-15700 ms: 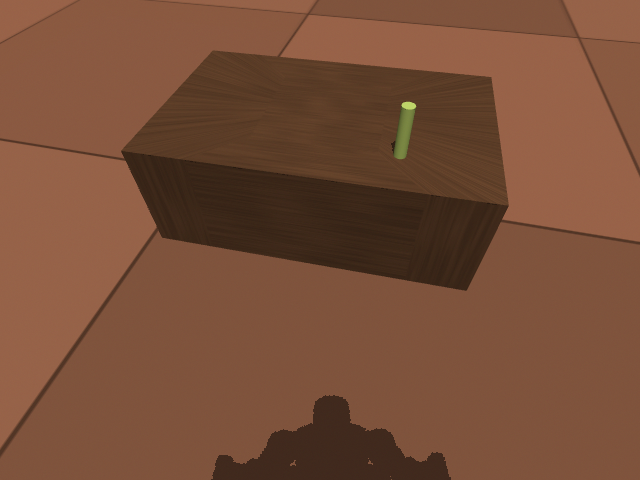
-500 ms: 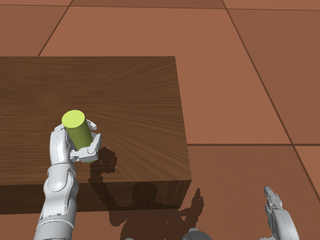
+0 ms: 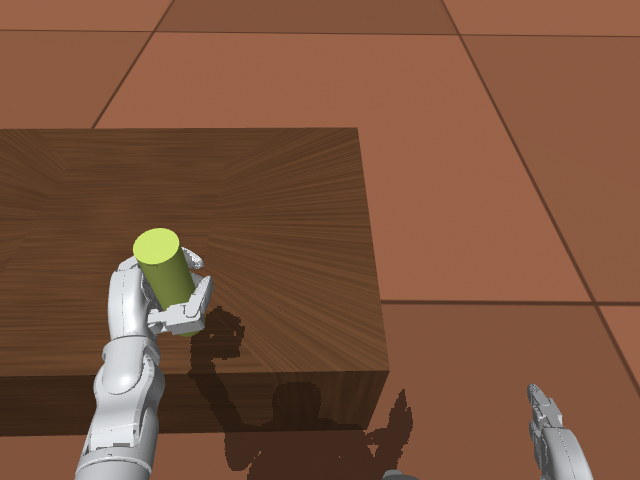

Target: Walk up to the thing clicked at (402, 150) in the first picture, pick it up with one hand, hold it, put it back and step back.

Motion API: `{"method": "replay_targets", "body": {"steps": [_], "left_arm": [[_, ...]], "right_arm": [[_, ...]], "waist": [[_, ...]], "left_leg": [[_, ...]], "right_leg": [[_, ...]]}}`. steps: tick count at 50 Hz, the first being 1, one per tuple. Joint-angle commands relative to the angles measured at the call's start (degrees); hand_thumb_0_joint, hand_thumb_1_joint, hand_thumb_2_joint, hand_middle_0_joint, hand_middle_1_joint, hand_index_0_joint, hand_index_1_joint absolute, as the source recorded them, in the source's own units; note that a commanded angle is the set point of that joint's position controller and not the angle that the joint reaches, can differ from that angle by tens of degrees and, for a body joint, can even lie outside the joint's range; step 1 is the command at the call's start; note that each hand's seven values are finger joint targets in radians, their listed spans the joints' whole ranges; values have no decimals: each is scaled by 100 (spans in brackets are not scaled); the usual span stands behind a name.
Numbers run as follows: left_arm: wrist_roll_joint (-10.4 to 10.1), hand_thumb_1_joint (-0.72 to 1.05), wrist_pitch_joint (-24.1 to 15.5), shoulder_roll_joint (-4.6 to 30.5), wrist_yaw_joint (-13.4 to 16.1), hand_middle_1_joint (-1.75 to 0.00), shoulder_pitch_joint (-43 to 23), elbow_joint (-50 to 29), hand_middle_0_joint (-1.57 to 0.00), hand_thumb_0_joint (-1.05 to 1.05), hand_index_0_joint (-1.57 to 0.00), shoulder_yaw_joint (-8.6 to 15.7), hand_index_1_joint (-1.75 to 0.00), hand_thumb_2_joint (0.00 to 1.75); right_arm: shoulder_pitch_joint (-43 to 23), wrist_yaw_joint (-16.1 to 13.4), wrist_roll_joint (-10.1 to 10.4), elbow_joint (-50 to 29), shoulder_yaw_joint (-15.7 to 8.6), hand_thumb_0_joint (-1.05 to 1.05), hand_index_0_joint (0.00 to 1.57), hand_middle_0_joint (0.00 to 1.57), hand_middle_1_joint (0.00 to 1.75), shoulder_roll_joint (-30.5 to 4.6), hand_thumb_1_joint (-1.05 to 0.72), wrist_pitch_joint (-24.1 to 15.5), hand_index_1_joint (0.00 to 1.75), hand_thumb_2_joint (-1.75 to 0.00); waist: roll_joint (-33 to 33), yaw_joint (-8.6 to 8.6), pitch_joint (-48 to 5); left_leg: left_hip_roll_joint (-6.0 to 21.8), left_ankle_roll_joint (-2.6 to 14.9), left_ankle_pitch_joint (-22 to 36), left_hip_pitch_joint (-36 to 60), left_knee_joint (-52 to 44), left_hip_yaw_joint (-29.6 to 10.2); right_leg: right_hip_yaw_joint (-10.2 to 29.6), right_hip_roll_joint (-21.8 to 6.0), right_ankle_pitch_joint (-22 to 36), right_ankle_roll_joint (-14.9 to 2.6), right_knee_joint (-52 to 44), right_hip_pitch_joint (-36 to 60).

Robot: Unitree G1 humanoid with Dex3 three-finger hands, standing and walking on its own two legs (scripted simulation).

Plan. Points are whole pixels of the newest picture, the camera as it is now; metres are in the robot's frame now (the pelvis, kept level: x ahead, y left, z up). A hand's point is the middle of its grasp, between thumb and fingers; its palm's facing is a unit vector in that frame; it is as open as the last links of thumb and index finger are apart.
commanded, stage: hold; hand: left
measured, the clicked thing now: (175, 289) +0.33 +0.18 +0.07
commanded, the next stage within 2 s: none
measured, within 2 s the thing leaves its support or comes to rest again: neither
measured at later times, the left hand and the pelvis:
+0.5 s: hand (190, 288) +0.34 +0.16 +0.07, palm faces +0.17 -0.99 +0.02, open 5.9 cm; pelvis +0.00 +0.00 +0.01, yaw +0 degrees
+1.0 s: hand (185, 274) +0.35 +0.17 +0.08, palm faces +0.15 -0.99 +0.01, open 5.9 cm; pelvis +0.01 +0.00 +0.01, yaw +0 degrees
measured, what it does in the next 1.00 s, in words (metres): stands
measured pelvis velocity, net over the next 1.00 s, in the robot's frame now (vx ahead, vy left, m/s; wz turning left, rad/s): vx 0.01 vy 0.00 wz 0.00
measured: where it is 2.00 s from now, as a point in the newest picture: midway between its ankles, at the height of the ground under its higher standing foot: outside the picture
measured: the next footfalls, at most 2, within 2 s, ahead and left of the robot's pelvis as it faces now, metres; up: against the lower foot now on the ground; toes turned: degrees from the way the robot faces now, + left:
none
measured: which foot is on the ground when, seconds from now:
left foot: down 0.00-1.00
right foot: down 0.00-1.00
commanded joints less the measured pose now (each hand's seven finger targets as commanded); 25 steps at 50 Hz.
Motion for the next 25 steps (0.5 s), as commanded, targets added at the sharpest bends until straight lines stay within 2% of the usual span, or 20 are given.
{"method": "replay_targets", "body": {"steps": [1, 3, 4, 5, 6, 7, 9, 11, 12, 13, 14, 15, 16, 17, 19, 21, 22, 23, 24, 25], "left_arm": [[-71, 51, -390, 664, 18, -147, -1553, -1514, -142, 0, -144, 219, -146, 129], [-84, 53, -366, 615, 14, -146, -1588, -1574, -141, 0, -143, 189, -145, 129], [-48, 53, -348, 654, 28, -146, -1706, -1686, -140, 0, -142, 151, -146, 130], [-21, 52, -313, 638, 35, -146, -1680, -1567, -141, 0, -143, 145, -146, 130], [-43, 54, -304, 673, 40, -147, -1781, -1656, -141, 0, -143, 197, -147, 131], [-64, 52, -294, 706, 61, -148, -1739, -1660, -141, 0, -143, 259, -147, 131], [-62, 50, -276, 660, 46, -149, -1609, -1455, -141, 0, -143, 249, -148, 132], [-55, 53, -284, 558, 20, -149, -1640, -1405, -142, 0, -144, 134, -148, 132], [-78, 54, -285, 709, 31, -148, -1608, -1446, -143, 0, -144, 309, -148, 132], [-68, 53, -265, 636, 18, -149, -1553, -1398, -143, 0, -145, 259, -148, 132], [-80, 53, -285, 554, -2, -148, -1599, -1467, -142, 0, -144, 171, -148, 133], [-79, 52, -279, 550, -18, -148, -1546, -1454, -141, 0, -143, 156, -147, 132], [-93, 54, -283, 562, -9, -148, -1528, -1458, -141, 0, -143, 171, -148, 132], [-82, 55, -276, 630, 15, -148, -1637, -1433, -141, 0, -143, 214, -147, 131], [-37, 51, -325, 677, 45, -148, -1705, -1455, -142, 0, -144, 295, -148, 131], [-52, 53, -399, 778, 65, -147, -1767, -1664, -141, 0, -143, 366, -147, 131], [-44, 52, -402, 723, 64, -147, -1667, -1689, -140, 0, -142, 295, -147, 131], [-42, 52, -363, 647, 44, -148, -1502, -1337, -141, 0, -143, 287, -148, 132], [-71, 53, -388, 625, 37, -147, -1554, -1514, -140, 0, -142, 270, -147, 131], [-69, 54, -413, 728, 30, -147, -1686, -1476, -140, 0, -142, 356, -147, 133]], "right_arm": [[-163, -83, -6, -829, -474, 0, 5, 5, 5, -811, 54, -322, 5, -5], [-276, -104, -9, -916, -485, 0, 5, 5, 5, -828, 55, -364, 5, -5], [-235, -107, -15, -696, -408, 0, 5, 5, 5, -725, 55, -360, 5, -5], [-272, -110, -18, -732, -408, 0, 5, 5, 5, -727, 55, -351, 5, -5], [-382, -128, -14, -947, -434, 0, 5, 5, 5, -777, 55, -389, 5, -5], [-428, -145, -3, -943, -513, 0, 5, 5, 5, -863, 55, -411, 5, -5], [-244, -116, -10, -561, -284, 0, 5, 5, 5, -623, 55, -394, 5, -5], [-320, -131, -11, -587, -359, 0, 5, 5, 5, -693, 55, -425, 5, -5], [-387, -148, 1, -730, -476, 0, 5, 5, 5, -839, 55, -449, 5, -5], [-349, -136, -12, -620, -381, 0, 5, 5, 5, -726, 55, -448, 5, -5], [-260, -111, -22, -369, -279, 0, 5, 5, 5, -592, 55, -443, 5, -5], [-354, -113, -15, -418, -295, 0, 5, 5, 5, -624, 55, -460, 5, -5], [-438, -146, -4, -574, -519, 0, 5, 5, 5, -858, 55, -485, 5, -5], [-367, -158, -21, -413, -528, 0, 5, 5, 5, -885, 54, -499, 5, -5], [-508, -126, -26, -528, -281, 0, 5, 5, 5, -607, 54, -519, 5, -5], [-568, -160, -23, -580, -469, 0, 5, 5, 5, -782, 54, -520, 5, -5], [-467, -160, -33, -458, -418, 0, 5, 5, 5, -752, 54, -503, 5, -5], [-405, -148, -41, -362, -381, 0, 5, 5, 5, -705, 54, -491, 5, -5], [-508, -137, -25, -438, -347, 0, 5, 5, 5, -662, 55, -499, 5, -5], [-502, -141, -30, -389, -386, 0, 5, 5, 5, -713, 54, -510, 5, -5]], "waist": [[-23, 10, -1306], [-91, -16, -1253], [74, 28, -1254], [-29, -28, -1233], [-140, -14, -1371], [-197, 0, -1280], [-31, 49, -982], [-109, -27, -1095], [-190, 1, -1179], [-140, 17, -1190], [-88, 38, -931], [-69, 56, -1055], [-174, -37, -1208], [-136, -18, -1176], [-156, 23, -1252], [-106, 38, -1436], [-54, 18, -1448], [-125, 27, -1237], [-153, 60, -1270], [-106, 34, -1382]], "left_leg": [[-27, -90, 1390, 430, -964, -109], [-38, -65, 1233, 449, -988, -88], [-51, -69, 1195, 451, -1013, -78], [-52, -45, 1117, 462, -1008, -75], [-68, -22, 1147, 495, -974, -55], [-67, -23, 1108, 482, -1027, -55], [-48, -51, 1113, 397, -1073, -68], [-61, -26, 1033, 450, -1056, -60], [-60, -20, 1011, 482, -1071, -68], [-92, 1, 936, 466, -1050, -31], [-90, -1, 831, 365, -1101, -32], [-84, -5, 878, 415, -1093, -26], [-84, 5, 967, 507, -1065, -33], [-72, -11, 1079, 496, -1055, -39], [-84, 4, 1127, 462, -1001, -32], [-94, -2, 1258, 577, -995, -12], [-97, -1, 1249, 606, -994, -29], [-87, -11, 1318, 483, -990, -27], [-83, -12, 1375, 523, -1004, -40], [-75, -33, 1498, 540, -976, -35]], "right_leg": [[-148, 178, 1129, -181, -615, 1103], [-137, 169, 1023, -163, -699, 1143], [-127, 165, 1005, -169, -699, 1097], [-123, 160, 955, -153, -751, 1102], [-105, 148, 1014, -136, -793, 1252], [-115, 159, 985, -127, -815, 1256], [-139, 162, 929, -154, -796, 1114], [-121, 155, 903, -142, -826, 1113], [-134, 163, 888, -130, -848, 1209], [-102, 147, 862, -121, -902, 1244], [-119, 150, 761, -128, -911, 1139], [-115, 149, 792, -130, -910, 1168], [-104, 145, 911, -115, -906, 1224], [-111, 150, 992, -127, -877, 1223], [-93, 135, 1046, -120, -879, 1294], [-76, 124, 1170, -120, -868, 1415], [-71, 126, 1172, -123, -863, 1413], [-88, 125, 1220, -130, -853, 1355], [-98, 136, 1271, -124, -864, 1412], [-81, 119, 1376, -140, -813, 1436]]}}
